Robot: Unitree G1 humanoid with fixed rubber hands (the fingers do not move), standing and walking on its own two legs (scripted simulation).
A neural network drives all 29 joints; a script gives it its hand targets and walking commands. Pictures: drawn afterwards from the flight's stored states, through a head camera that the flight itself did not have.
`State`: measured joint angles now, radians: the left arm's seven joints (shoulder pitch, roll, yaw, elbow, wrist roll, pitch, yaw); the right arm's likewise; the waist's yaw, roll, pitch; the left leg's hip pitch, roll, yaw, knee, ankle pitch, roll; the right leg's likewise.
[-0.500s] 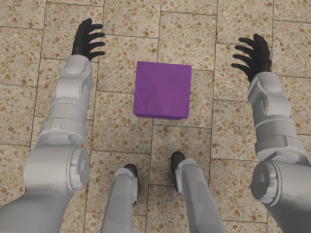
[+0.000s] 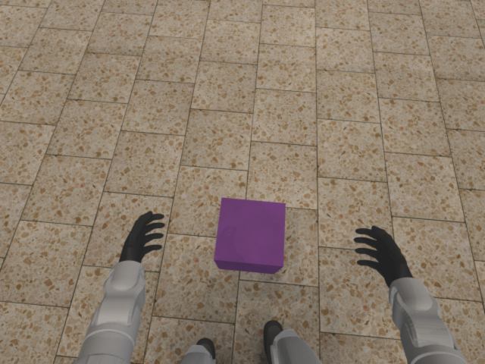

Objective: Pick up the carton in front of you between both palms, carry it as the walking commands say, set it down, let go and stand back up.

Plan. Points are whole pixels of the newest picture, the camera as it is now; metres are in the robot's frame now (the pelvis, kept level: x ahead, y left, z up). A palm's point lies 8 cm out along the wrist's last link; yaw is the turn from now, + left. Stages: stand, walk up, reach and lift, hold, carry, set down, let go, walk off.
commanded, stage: let go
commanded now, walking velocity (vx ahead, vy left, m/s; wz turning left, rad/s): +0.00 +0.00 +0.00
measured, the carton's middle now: (249, 238) +0.44 -0.04 -0.61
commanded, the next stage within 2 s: stand in 0.76 s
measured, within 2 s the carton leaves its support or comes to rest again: neither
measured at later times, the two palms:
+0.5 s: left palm (50, 346) +0.19 +0.26 -0.03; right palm (399, 327) +0.19 -0.20 -0.02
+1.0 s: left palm (34, 363) +0.17 +0.29 -0.05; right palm (431, 332) +0.18 -0.26 -0.05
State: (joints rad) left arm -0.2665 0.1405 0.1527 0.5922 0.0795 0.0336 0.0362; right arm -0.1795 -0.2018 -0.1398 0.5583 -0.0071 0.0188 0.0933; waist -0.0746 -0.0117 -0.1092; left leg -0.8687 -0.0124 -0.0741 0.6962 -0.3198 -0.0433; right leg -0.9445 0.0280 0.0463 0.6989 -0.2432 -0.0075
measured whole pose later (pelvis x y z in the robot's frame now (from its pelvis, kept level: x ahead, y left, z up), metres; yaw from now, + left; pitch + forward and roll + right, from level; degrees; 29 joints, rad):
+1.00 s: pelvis +0.04 +0.02 +0.03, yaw +0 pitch +0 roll -1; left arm 0.20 0.30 0.04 0.67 0.04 0.03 0.02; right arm 0.19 -0.31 -0.06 0.63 -0.04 0.05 -0.02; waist 0.00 0.02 0.00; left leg -0.17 0.00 -0.06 0.51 -0.35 -0.01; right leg -0.23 0.02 0.04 0.51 -0.28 0.01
